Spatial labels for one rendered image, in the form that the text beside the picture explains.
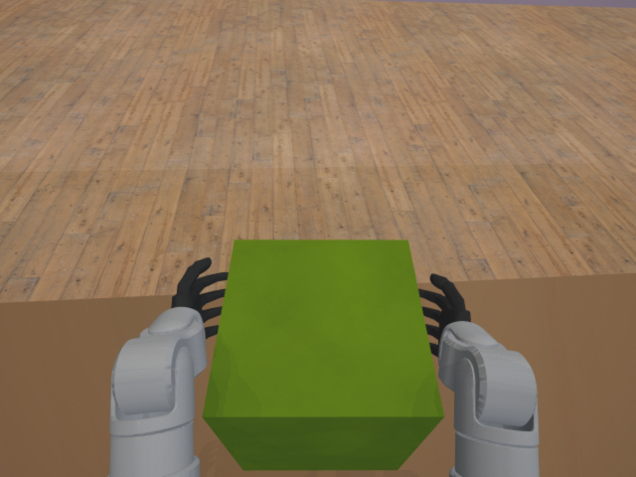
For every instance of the right robot forearm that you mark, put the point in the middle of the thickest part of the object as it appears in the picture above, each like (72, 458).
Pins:
(495, 404)

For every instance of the left robot forearm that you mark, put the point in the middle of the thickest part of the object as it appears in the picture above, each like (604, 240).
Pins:
(152, 398)

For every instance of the right robot hand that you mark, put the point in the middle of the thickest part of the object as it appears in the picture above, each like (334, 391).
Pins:
(452, 305)

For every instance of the left robot hand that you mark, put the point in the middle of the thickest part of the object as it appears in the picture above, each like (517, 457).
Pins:
(189, 288)

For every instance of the carton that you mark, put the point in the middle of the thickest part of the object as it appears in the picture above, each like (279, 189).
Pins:
(322, 359)

